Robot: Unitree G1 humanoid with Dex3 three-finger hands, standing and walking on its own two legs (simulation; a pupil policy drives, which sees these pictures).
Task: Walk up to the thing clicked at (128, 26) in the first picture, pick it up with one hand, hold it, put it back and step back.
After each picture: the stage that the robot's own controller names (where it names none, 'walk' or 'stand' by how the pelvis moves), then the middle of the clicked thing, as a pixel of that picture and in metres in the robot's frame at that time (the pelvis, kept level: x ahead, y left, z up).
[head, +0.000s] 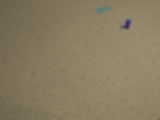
stand; (127, 24) +1.67 -0.56 -0.72
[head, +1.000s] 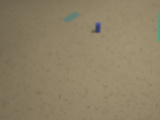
walk; (97, 27) +1.60 -0.08 -0.69
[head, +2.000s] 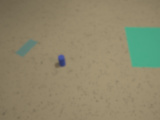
walk; (61, 60) +1.02 +0.27 -0.71
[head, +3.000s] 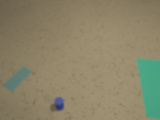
walk; (59, 103) +0.56 +0.21 -0.70
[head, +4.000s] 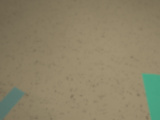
stand; out of the picture +0.30 +0.18 -0.69
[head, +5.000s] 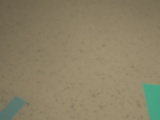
stand; out of the picture +0.28 +0.18 -0.72
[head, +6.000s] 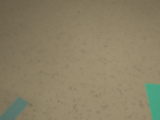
stand; out of the picture +0.28 +0.19 -0.73
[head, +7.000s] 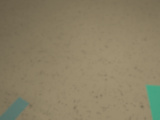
stand; out of the picture +0.27 +0.18 -0.73
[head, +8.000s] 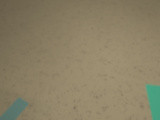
stand; out of the picture +0.27 +0.18 -0.73
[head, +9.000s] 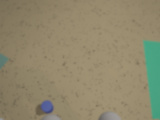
go down; (47, 107) +0.32 +0.17 -0.57
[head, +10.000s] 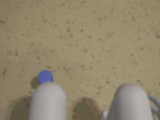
go down; (46, 79) +0.38 +0.18 -0.34
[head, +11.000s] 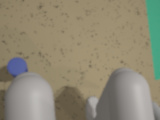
close in; (18, 69) +0.37 +0.20 -0.26
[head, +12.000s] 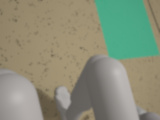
close; out of the picture +0.38 +0.22 -0.23
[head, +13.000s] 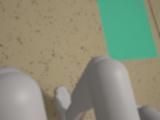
lift; out of the picture +0.37 +0.22 -0.23
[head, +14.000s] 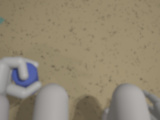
lift; (27, 80) +0.31 +0.20 -0.06
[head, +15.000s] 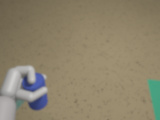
hold; (36, 92) +0.31 +0.17 +0.02
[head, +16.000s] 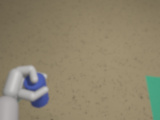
hold; (37, 90) +0.32 +0.17 -0.01
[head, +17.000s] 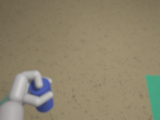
crouch; (42, 95) +0.31 +0.16 -0.02
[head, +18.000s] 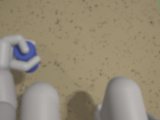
lower; (27, 58) +0.41 +0.17 -0.11
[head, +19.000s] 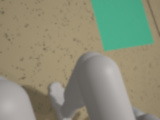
lower; out of the picture +0.43 +0.25 -0.23
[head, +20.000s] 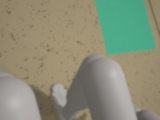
lower; out of the picture +0.41 +0.24 -0.23
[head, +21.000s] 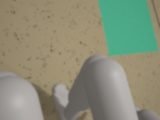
lower; out of the picture +0.41 +0.24 -0.23
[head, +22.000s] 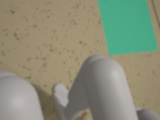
lower; out of the picture +0.40 +0.24 -0.23
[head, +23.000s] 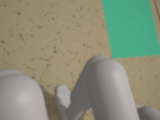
open; out of the picture +0.38 +0.22 -0.24
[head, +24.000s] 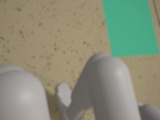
rise; out of the picture +0.38 +0.22 -0.22
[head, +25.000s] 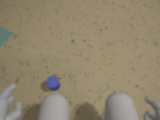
walk; (53, 83) +0.39 +0.16 -0.45
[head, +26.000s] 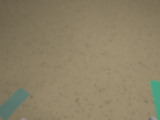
stand; out of the picture +0.33 +0.15 -0.66
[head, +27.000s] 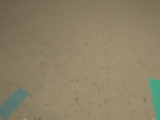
stand; out of the picture +0.33 +0.16 -0.67
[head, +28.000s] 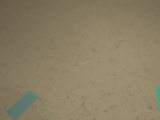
stand; out of the picture +0.34 +0.15 -0.72
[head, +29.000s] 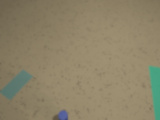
walk; (63, 117) +0.37 +0.11 -0.70
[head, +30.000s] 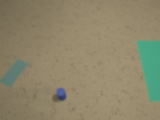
walk; (61, 94) +0.52 +0.18 -0.69
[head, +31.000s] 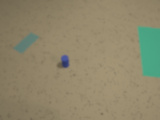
walk; (65, 61) +0.84 +0.19 -0.69
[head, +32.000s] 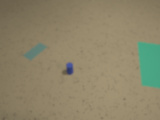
stand; (69, 68) +0.96 +0.15 -0.72
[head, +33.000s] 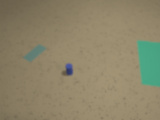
stand; (69, 69) +0.95 +0.16 -0.73
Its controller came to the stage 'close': yes
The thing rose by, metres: 0.71
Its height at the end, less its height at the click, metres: +0.00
